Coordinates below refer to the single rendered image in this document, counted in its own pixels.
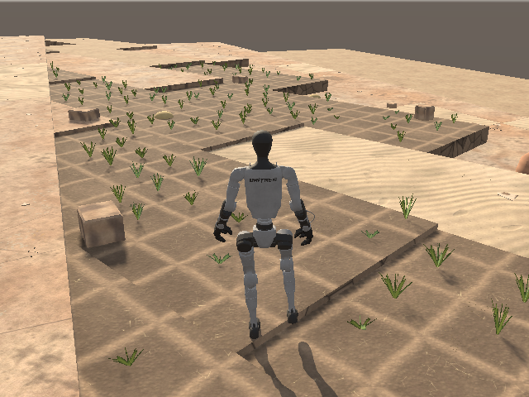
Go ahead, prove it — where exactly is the robot left hand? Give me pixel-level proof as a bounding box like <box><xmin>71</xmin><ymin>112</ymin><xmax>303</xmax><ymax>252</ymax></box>
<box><xmin>213</xmin><ymin>224</ymin><xmax>232</xmax><ymax>242</ymax></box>

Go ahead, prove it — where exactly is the robot right hand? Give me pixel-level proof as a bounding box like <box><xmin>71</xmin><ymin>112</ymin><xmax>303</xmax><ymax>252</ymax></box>
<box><xmin>294</xmin><ymin>228</ymin><xmax>313</xmax><ymax>246</ymax></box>

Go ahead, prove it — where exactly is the robot right forearm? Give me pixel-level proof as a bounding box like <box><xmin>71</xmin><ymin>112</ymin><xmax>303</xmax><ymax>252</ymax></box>
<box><xmin>294</xmin><ymin>199</ymin><xmax>311</xmax><ymax>232</ymax></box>

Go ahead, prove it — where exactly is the left robot upper arm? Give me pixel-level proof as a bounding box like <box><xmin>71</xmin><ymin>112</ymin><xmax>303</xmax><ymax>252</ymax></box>
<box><xmin>223</xmin><ymin>166</ymin><xmax>246</xmax><ymax>212</ymax></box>

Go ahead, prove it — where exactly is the robot left shin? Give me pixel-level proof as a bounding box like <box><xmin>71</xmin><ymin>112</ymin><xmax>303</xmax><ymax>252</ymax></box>
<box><xmin>244</xmin><ymin>274</ymin><xmax>257</xmax><ymax>328</ymax></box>

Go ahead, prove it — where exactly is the right robot upper arm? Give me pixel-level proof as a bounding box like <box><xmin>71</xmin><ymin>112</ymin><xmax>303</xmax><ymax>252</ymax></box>
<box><xmin>280</xmin><ymin>165</ymin><xmax>303</xmax><ymax>212</ymax></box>

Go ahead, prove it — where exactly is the right robot thigh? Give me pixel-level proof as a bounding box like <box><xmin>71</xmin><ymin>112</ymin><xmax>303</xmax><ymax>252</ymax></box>
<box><xmin>276</xmin><ymin>229</ymin><xmax>293</xmax><ymax>272</ymax></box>

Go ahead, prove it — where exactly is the robot left forearm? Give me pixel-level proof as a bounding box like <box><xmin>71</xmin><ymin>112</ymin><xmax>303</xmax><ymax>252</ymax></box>
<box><xmin>216</xmin><ymin>200</ymin><xmax>232</xmax><ymax>229</ymax></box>

